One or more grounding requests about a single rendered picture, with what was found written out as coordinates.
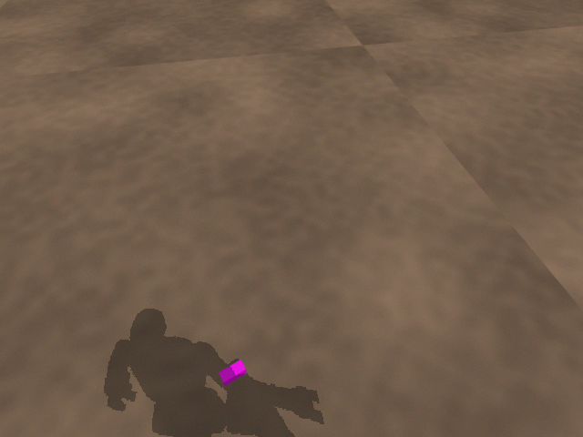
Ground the small box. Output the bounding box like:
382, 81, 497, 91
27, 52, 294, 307
219, 360, 247, 386

